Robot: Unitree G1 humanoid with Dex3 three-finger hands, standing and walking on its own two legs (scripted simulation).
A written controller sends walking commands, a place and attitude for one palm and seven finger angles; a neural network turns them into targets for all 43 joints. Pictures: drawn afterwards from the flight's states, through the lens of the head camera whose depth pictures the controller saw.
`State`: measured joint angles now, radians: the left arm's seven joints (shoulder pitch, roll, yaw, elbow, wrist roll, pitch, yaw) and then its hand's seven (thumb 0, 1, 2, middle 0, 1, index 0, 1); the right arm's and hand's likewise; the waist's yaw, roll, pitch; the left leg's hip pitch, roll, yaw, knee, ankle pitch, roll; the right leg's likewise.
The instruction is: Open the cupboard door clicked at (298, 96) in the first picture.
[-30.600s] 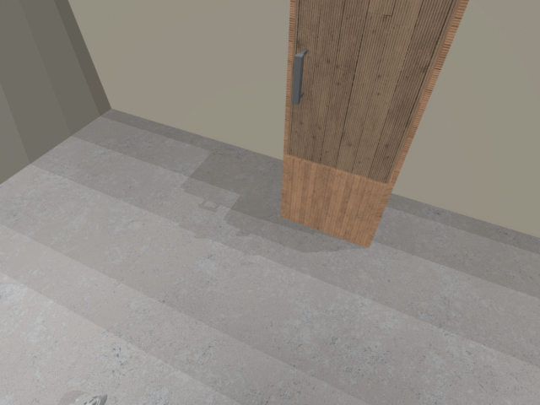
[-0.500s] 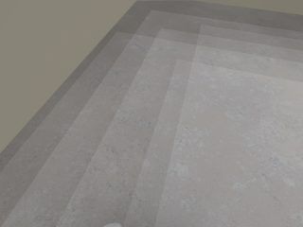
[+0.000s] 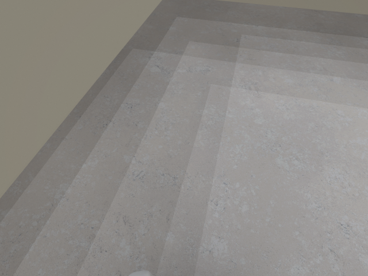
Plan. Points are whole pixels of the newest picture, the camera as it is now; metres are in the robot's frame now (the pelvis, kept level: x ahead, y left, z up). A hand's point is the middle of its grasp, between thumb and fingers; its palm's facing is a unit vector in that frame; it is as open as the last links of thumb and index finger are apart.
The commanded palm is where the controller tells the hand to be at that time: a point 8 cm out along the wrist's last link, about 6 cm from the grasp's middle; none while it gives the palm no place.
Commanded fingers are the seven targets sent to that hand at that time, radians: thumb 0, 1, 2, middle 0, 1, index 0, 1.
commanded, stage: turn to face it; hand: left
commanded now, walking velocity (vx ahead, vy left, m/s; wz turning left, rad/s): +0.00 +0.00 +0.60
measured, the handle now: out of the picture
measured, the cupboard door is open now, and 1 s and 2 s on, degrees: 46 46 46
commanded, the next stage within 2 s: none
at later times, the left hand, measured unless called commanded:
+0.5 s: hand (116, 252) +0.20 +0.19 -0.16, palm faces +0.26 -0.93 -0.26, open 7.3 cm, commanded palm none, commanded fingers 0.00 0.90 0.90 -0.20 -0.30 -0.20 -0.30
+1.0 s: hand (113, 261) +0.18 +0.19 -0.16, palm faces +0.54 -0.79 -0.29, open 7.4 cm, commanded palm none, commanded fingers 0.00 0.90 0.90 -0.20 -0.30 -0.20 -0.30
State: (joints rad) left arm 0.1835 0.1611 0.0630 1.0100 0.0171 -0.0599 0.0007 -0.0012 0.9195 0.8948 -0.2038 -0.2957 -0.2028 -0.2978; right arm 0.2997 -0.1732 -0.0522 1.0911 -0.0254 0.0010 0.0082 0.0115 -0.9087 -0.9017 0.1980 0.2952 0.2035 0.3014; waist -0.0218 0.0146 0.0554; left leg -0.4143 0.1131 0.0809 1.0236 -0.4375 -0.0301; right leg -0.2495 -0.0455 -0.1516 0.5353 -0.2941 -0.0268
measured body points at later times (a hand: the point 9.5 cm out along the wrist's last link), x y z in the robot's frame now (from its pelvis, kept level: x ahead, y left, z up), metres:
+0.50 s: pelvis +0.14 -0.04 -0.01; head +0.19 -0.04 +0.44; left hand +0.19 +0.24 -0.14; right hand +0.28 -0.27 -0.16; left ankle +0.12 +0.10 -0.71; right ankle +0.17 -0.16 -0.74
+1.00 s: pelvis +0.21 -0.06 -0.01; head +0.26 -0.03 +0.44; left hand +0.15 +0.23 -0.13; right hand +0.43 -0.23 -0.15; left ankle +0.15 +0.08 -0.73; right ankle +0.29 -0.17 -0.72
